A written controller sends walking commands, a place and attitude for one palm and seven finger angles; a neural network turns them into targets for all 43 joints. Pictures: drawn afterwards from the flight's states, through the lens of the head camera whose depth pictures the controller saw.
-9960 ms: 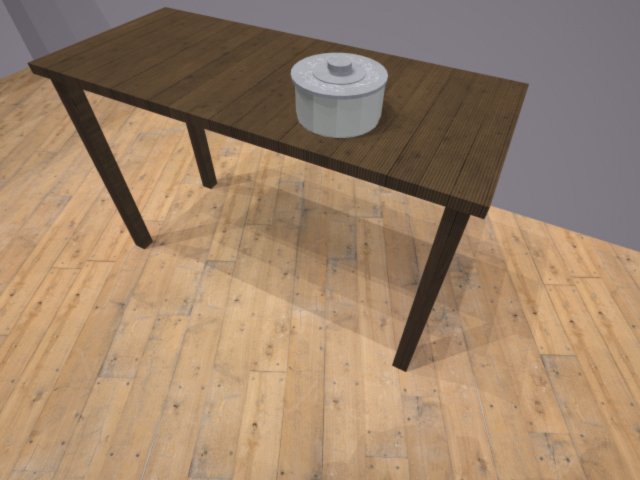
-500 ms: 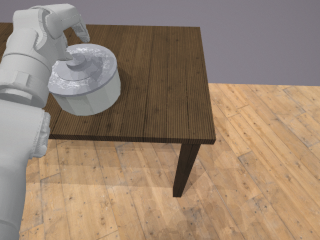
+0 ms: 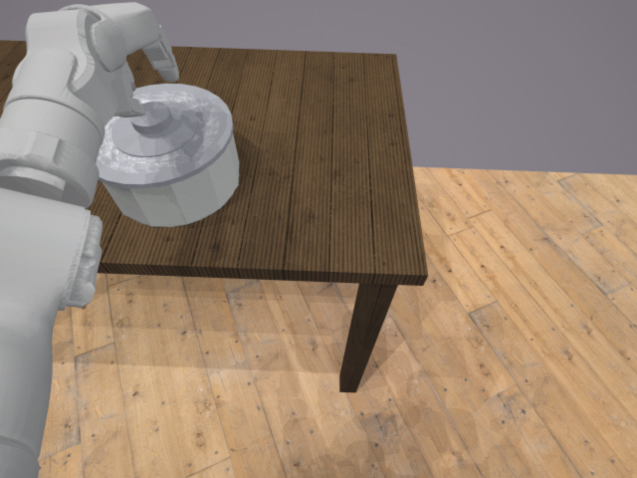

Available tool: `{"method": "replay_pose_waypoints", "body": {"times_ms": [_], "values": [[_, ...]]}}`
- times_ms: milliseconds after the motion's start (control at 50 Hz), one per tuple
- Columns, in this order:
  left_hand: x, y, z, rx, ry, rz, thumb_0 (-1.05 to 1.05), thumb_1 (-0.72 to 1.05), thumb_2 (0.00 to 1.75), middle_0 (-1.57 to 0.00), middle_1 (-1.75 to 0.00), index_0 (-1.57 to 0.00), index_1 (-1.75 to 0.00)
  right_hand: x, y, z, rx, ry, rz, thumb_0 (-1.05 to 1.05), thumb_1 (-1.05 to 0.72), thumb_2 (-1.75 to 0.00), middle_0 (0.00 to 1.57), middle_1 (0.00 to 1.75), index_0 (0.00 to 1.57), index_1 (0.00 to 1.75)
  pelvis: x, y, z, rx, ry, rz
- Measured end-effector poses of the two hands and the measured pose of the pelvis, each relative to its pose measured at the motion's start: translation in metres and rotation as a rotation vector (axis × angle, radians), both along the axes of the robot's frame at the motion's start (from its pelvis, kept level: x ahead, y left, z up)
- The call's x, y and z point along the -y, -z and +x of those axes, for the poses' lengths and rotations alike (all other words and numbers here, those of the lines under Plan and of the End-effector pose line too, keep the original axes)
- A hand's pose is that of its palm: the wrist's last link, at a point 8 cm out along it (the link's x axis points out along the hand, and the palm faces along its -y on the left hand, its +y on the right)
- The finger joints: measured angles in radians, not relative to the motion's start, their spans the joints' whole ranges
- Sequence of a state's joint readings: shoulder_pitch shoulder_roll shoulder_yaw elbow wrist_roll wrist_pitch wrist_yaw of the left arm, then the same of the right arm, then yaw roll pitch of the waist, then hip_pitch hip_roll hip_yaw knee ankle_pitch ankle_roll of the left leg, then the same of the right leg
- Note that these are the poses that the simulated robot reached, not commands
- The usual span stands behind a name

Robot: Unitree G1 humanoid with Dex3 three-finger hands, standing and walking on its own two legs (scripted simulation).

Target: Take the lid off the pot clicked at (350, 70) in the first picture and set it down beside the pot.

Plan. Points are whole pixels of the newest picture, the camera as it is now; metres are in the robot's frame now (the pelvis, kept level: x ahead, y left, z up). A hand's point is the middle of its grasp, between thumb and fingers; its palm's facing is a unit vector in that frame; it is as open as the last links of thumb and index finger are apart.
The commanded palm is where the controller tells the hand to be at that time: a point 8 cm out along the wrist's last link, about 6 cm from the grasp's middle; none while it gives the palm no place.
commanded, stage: move the open hand above the knob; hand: left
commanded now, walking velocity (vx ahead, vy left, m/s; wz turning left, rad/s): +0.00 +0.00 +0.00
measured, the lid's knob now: (151, 117) +0.57 +0.17 +0.13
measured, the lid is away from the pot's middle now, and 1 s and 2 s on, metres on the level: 0.00 0.00 0.00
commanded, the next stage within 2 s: lower the open fingers around the knob in 0.68 s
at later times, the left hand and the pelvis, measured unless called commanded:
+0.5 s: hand (119, 85) +0.53 +0.18 +0.20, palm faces -0.34 -0.05 -0.94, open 10.2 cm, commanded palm +0.55 +0.18 +0.26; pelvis +0.00 +0.01 +0.00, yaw +0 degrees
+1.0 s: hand (120, 97) +0.53 +0.18 +0.19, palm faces -0.41 -0.11 -0.91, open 10.2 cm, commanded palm +0.56 +0.18 +0.25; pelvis +0.01 +0.01 +0.00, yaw +0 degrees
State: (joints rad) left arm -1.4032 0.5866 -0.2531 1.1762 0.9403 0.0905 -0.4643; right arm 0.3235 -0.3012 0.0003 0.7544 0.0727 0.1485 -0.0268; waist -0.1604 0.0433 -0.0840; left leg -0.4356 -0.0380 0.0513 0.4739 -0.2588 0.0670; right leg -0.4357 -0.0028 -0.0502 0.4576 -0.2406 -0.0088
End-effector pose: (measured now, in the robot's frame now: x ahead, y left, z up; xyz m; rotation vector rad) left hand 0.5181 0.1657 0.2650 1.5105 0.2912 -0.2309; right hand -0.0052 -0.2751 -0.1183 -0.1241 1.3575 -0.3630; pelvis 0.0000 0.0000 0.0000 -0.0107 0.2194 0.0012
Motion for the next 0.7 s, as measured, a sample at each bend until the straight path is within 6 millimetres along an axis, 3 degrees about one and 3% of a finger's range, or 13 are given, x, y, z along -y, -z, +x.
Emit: {"method": "replay_pose_waypoints", "body": {"times_ms": [280, 700], "values": [[-0.021, 0.002, 0.008, -0.014, -0.031, 0.016, 0.0, -0.32, 1.49, -0.85, -0.08, -0.84, -0.08, -0.011, -0.002, -0.025, -0.064, 0.039, 0.007, 0.01, -0.9, -0.9, 0.21, 0.3, 0.21, 0.3, -0.007, 0.0, 0.004, -0.014, 0.004, -0.005], [-0.016, 0.004, 0.013, -0.008, -0.012, -0.004, 0.0, -0.32, 1.49, -0.85, -0.08, -0.84, -0.08, -0.013, -0.003, -0.007, -0.015, 0.018, -0.01, 0.01, -0.9, -0.9, 0.21, 0.3, 0.21, 0.3, -0.011, 0.001, 0.005, -0.025, 0.006, -0.008]]}}
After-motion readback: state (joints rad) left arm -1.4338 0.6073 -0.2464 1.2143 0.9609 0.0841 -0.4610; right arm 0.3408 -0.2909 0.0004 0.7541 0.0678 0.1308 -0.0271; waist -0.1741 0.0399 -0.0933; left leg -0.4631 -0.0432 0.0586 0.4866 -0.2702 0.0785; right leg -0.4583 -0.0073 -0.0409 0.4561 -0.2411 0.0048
